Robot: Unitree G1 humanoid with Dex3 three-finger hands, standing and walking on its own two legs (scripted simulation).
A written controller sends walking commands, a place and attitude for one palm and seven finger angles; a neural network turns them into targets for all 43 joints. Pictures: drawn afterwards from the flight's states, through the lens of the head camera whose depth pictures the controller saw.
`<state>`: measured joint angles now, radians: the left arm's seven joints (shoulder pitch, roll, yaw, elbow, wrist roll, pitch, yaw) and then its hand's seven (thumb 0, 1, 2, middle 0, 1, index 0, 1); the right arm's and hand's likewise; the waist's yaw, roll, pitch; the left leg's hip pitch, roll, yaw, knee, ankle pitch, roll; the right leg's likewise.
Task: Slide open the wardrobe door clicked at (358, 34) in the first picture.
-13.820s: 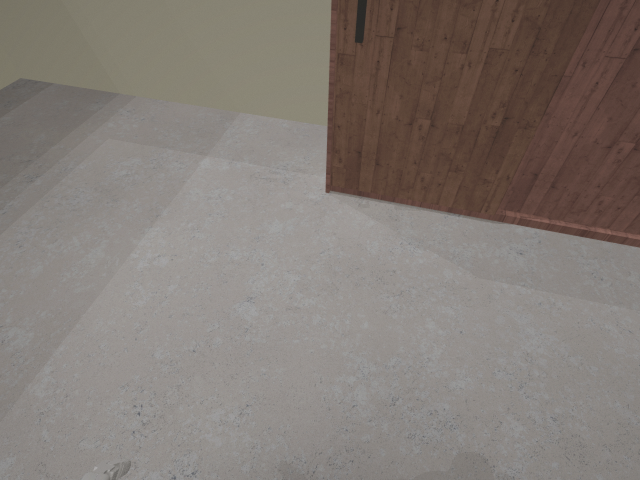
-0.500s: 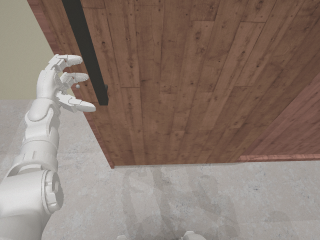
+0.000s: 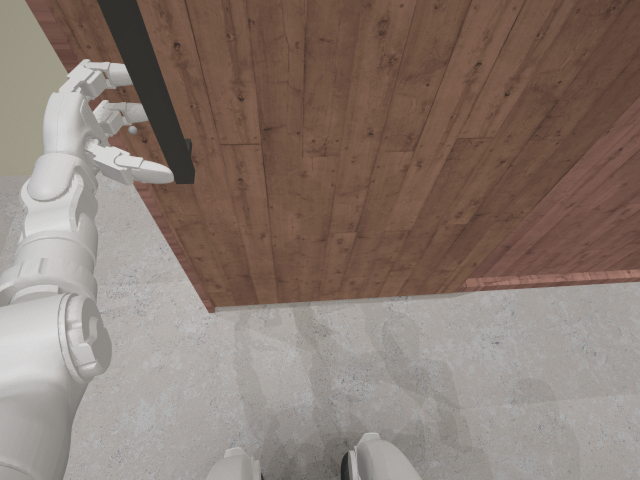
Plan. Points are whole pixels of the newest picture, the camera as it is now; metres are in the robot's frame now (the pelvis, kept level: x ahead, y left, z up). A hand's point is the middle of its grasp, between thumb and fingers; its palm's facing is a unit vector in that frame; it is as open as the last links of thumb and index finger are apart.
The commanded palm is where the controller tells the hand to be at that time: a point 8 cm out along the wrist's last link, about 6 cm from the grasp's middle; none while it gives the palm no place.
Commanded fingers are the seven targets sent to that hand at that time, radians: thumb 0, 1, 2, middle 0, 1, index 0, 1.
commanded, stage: slide the fingers in behind the handle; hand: left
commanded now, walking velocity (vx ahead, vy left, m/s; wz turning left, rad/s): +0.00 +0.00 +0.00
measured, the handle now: (153, 72) +0.55 +0.15 +0.16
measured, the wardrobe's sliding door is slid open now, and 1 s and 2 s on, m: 0.00 0.00 0.00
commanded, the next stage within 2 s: grip the handle and tug to test in 1.82 s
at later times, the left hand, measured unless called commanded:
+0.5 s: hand (126, 143) +0.49 +0.19 +0.11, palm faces -0.01 -1.00 +0.00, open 14.0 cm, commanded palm +0.47 +0.23 +0.12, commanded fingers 0.00 -0.50 0.30 -0.30 -1.20 -0.30 -1.20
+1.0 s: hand (158, 140) +0.49 +0.15 +0.12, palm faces -0.01 -1.00 -0.01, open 14.0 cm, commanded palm +0.47 +0.20 +0.12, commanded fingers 0.00 -0.50 0.30 -0.30 -1.20 -0.30 -1.20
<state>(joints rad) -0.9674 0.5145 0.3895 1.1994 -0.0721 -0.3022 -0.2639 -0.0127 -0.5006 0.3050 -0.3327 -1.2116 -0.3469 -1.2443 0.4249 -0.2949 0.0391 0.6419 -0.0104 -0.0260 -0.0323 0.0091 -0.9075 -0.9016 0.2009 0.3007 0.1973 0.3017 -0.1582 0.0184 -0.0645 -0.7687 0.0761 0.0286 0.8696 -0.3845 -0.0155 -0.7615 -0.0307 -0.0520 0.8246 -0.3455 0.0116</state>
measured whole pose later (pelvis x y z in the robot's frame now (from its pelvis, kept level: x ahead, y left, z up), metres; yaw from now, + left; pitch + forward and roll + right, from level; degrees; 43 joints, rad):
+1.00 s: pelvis +0.02 +0.00 +0.01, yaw +0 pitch +13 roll -1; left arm -0.82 0.35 0.31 1.05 -0.11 -0.29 -0.19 -0.01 -0.50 0.30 -0.30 -1.20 -0.30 -1.20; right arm 0.39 -0.27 0.03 0.64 0.00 -0.01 -0.01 0.01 -0.91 -0.90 0.20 0.30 0.20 0.30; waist -0.10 0.03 -0.09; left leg -0.65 0.07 0.04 0.81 -0.39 -0.02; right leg -0.65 -0.03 -0.04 0.79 -0.36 0.01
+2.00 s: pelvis +0.01 +0.00 +0.01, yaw -1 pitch +13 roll +0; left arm -0.84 0.32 0.30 1.07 -0.09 -0.33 -0.13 -0.01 -0.49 0.31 -0.31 -1.20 -0.30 -1.20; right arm 0.39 -0.27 0.02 0.65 -0.01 -0.03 -0.01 0.01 -0.91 -0.90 0.20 0.30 0.20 0.30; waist -0.11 0.02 -0.09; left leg -0.66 0.07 0.05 0.81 -0.38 -0.02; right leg -0.67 -0.03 -0.03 0.79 -0.35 0.01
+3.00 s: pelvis +0.01 +0.00 +0.01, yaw +0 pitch +14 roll +0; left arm -0.88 0.32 0.29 1.10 -0.09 -0.32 -0.12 0.00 0.66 0.82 -0.40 -1.36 -0.39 -1.39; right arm 0.38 -0.27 0.02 0.64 -0.01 -0.03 -0.01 0.01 -0.91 -0.90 0.20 0.30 0.20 0.30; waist -0.11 0.02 -0.08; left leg -0.68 0.07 0.03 0.81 -0.37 -0.02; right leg -0.69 -0.03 -0.04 0.79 -0.35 0.01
